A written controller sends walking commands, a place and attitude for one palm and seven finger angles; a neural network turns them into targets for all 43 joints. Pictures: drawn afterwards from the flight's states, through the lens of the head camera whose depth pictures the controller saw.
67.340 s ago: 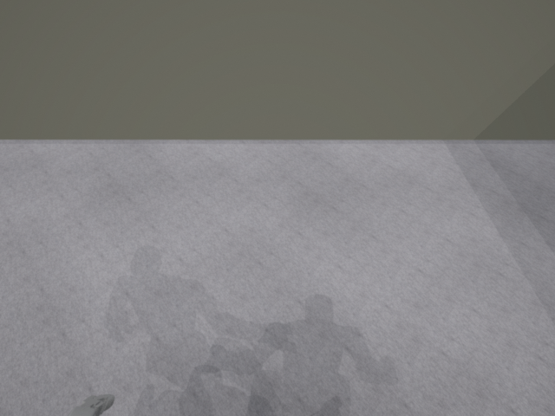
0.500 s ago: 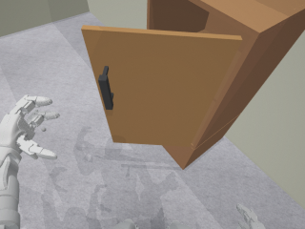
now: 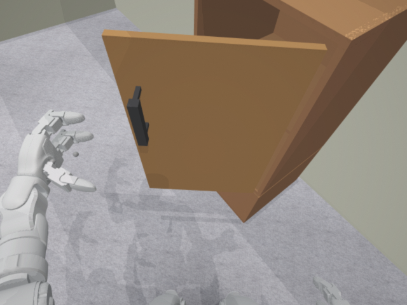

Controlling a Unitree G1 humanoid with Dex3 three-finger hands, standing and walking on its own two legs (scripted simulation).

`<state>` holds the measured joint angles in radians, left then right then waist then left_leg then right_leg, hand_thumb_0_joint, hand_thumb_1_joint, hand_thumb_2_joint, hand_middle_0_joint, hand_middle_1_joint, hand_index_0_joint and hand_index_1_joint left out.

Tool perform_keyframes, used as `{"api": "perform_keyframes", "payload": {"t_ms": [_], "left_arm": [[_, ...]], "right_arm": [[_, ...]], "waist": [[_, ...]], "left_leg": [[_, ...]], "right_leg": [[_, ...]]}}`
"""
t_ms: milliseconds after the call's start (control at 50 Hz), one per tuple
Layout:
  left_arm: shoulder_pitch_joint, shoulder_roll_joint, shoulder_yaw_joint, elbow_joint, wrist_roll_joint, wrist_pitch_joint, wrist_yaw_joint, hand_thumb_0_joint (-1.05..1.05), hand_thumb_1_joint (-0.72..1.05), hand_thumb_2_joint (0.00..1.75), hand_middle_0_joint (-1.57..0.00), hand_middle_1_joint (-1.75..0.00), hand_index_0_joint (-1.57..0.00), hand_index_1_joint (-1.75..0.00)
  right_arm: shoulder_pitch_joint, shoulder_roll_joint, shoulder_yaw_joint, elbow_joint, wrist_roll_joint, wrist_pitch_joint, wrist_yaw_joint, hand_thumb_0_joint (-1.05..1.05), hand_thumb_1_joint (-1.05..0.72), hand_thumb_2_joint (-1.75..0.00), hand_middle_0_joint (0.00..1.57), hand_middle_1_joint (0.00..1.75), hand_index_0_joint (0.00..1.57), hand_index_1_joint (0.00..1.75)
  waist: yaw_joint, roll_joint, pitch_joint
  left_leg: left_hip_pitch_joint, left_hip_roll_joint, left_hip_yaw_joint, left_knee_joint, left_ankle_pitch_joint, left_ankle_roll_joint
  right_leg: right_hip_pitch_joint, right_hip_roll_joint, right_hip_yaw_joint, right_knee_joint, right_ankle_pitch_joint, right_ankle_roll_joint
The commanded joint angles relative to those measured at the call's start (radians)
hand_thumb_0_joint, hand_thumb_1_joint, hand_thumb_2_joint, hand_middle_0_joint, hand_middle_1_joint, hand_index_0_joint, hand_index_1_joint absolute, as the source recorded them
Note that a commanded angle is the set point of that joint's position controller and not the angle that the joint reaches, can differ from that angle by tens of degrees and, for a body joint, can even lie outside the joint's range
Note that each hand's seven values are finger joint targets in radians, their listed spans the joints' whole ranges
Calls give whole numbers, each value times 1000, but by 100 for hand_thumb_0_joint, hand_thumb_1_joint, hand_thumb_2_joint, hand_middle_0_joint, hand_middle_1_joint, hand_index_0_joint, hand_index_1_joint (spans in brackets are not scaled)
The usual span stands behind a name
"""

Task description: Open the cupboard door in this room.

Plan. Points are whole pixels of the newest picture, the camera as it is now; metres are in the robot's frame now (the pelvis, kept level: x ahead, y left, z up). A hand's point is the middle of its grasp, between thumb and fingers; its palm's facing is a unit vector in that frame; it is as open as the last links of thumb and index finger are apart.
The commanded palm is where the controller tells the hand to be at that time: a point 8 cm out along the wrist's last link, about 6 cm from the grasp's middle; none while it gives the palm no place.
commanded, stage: move the hooked fingers beside the handle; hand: left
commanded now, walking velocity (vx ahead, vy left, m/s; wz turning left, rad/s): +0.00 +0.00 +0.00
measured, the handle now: (140, 117) +0.49 +0.15 +0.05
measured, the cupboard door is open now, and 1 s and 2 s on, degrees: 50 50 50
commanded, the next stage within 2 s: slide the fingers in behind the handle in 1.40 s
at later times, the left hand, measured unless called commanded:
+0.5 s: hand (107, 134) +0.43 +0.21 +0.06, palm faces -0.02 -1.00 -0.01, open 13.9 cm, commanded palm +0.41 +0.26 +0.06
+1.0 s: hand (108, 133) +0.44 +0.21 +0.05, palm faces +0.01 -1.00 -0.02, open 13.9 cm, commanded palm +0.41 +0.25 +0.06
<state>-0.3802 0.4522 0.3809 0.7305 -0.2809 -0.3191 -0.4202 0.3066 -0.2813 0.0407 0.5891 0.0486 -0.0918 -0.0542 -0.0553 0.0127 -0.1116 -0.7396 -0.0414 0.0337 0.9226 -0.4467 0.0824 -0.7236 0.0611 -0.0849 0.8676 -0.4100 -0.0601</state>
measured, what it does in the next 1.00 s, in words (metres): stands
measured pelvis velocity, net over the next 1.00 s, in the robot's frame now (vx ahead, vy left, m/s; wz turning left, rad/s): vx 0.00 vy -0.01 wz -0.01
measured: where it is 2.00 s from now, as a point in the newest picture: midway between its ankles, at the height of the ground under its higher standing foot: outside the picture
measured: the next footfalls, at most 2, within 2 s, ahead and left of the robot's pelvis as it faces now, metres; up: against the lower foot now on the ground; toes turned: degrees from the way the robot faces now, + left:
none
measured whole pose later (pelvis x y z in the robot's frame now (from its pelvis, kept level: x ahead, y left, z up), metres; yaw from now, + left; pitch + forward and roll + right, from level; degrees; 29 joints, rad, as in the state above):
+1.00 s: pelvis +0.00 -0.01 -0.01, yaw -1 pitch +18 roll -2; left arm -0.60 0.44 0.35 0.98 -0.21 -0.41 -0.32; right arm 0.36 -0.28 0.03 0.62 0.04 0.06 -0.03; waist -0.10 0.02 -0.12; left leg -0.80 -0.03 0.04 0.95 -0.46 0.08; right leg -0.79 0.07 -0.08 0.90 -0.42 -0.07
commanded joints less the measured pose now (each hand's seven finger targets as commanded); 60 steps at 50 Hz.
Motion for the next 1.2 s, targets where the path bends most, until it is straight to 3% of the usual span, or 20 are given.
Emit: {"api": "perform_keyframes", "payload": {"t_ms": [0,100,160,220,320,340,420,480,520,600,640,660,720,760,860,980,1000,1100,1160,1180], "left_arm": [[-345,225,18,-196,-12,-74,-7,0,-50,30,-30,-120,-30,-120],[-388,224,21,-129,-5,-62,22,0,-50,30,-30,-120,-30,-120],[-408,261,56,-145,5,-80,53,0,-50,30,-30,-120,-30,-120],[-408,251,48,-161,22,-105,77,0,-50,30,-30,-120,-30,-120],[-538,168,-45,-54,39,-109,87,0,-50,30,-30,-120,-30,-120],[-551,177,-32,-27,39,-110,92,0,-50,30,-30,-120,-30,-120],[-628,177,-46,13,57,-120,109,0,-50,30,-30,-120,-30,-120],[-637,226,-1,17,69,-142,138,0,-50,30,-30,-120,-30,-120],[-692,212,-10,36,74,-152,155,0,-50,30,-30,-120,-30,-120],[-664,236,17,112,92,-159,173,0,-50,30,-30,-120,-30,-120],[-614,311,77,110,99,-160,170,0,-50,30,-30,-120,-30,-120],[-587,308,68,92,105,-162,162,0,-50,30,-30,-120,-30,-120],[-609,231,7,74,89,-158,129,0,-50,30,-30,-120,-30,-120],[-573,277,53,72,73,-161,115,0,-50,30,-30,-120,-30,-120],[-595,224,10,40,53,-164,91,0,-50,30,-30,-120,-30,-120],[-604,225,-1,36,60,-163,99,0,-50,30,-30,-120,-30,-120],[-623,200,-24,37,59,-161,101,0,-50,30,-30,-120,-30,-120],[-595,250,25,8,61,-158,127,0,-50,30,-30,-120,-30,-120],[-587,206,-13,37,71,-148,131,0,-50,30,-30,-120,-30,-120],[-576,240,21,54,71,-144,135,0,-50,30,-30,-120,-30,-120]], "right_arm": [[74,-163,-72,-87,2,-18,-14,0,-90,-90,20,30,20,30],[81,-167,-72,-80,2,6,-9,0,-90,-90,20,30,20,30],[89,-168,-74,-79,-3,16,-6,0,-90,-90,20,30,20,30],[99,-162,-77,-79,-7,27,0,0,-90,-90,20,30,20,30],[104,-164,-71,-53,-3,46,3,0,-90,-90,20,30,20,30],[111,-166,-74,-46,-3,50,3,0,-90,-90,20,30,20,30],[123,-171,-73,-38,-9,63,6,0,-90,-90,20,30,20,30],[139,-174,-75,-36,-17,78,11,0,-90,-90,20,30,20,30],[143,-169,-73,-26,-19,84,15,0,-90,-90,20,30,20,30],[155,-170,-71,-31,-22,102,22,0,-90,-90,20,30,20,30],[162,-176,-71,-44,-26,113,21,0,-90,-90,20,30,20,30],[160,-170,-69,-59,-23,119,22,0,-90,-90,20,30,20,30],[148,-156,-66,-66,-16,127,23,0,-90,-90,20,30,20,30],[153,-164,-70,-67,-14,132,17,0,-90,-90,20,30,20,30],[148,-155,-71,-59,-7,130,11,0,-90,-90,20,30,20,30],[140,-155,-72,-48,-6,128,10,0,-90,-90,20,30,20,30],[136,-152,-69,-48,-5,126,11,0,-90,-90,20,30,20,30],[132,-157,-71,-58,-8,125,12,0,-90,-90,20,30,20,30],[126,-151,-68,-63,-6,128,15,0,-90,-90,20,30,20,30],[130,-157,-69,-62,-8,131,13,0,-90,-90,20,30,20,30]], "waist": [[-14,114,-364],[-17,55,-330],[-7,72,-366],[-5,107,-397],[-55,87,-311],[-52,54,-308],[-52,111,-354],[-40,92,-419],[-55,82,-417],[-51,68,-401],[-25,45,-433],[-19,58,-447],[-44,55,-411],[-35,44,-404],[-52,63,-390],[-53,96,-383],[-60,93,-378],[-35,85,-431],[-48,70,-391],[-39,45,-382]], "left_leg": [[282,61,-114,-104,443,-72],[237,60,-119,-110,409,-71],[242,57,-112,-107,420,-70],[293,63,-122,-100,500,-87],[255,69,-133,-104,378,-83],[250,69,-136,-103,369,-78],[273,66,-147,-99,354,-85],[291,67,-151,-84,414,-90],[276,67,-145,-75,407,-86],[221,60,-123,-66,395,-71],[180,52,-106,-64,411,-60],[183,51,-98,-67,432,-58],[176,53,-86,-67,397,-49],[157,52,-79,-66,401,-43],[173,53,-79,-66,393,-39],[198,54,-90,-63,399,-47],[202,54,-93,-63,388,-47],[220,52,-95,-64,431,-53],[200,52,-89,-61,423,-48],[175,53,-91,-63,405,-48]], "right_leg": [[115,-36,74,-80,294,28],[107,-36,67,-79,277,29],[131,-37,73,-75,295,28],[113,-34,68,-64,312,28],[23,-33,60,-67,224,28],[25,-32,61,-69,218,26],[-5,-35,59,-55,195,23],[18,-31,60,-40,231,24],[14,-30,62,-37,238,28],[43,-27,73,-35,262,30],[126,-29,84,-31,311,28],[151,-30,90,-32,344,29],[138,-27,95,-49,340,34],[168,-25,104,-55,365,33],[149,-27,106,-62,364,35],[113,-29,99,-56,340,32],[99,-30,97,-57,327,33],[141,-32,95,-47,361,32],[124,-29,95,-49,361,36],[131,-30,95,-47,351,35]]}}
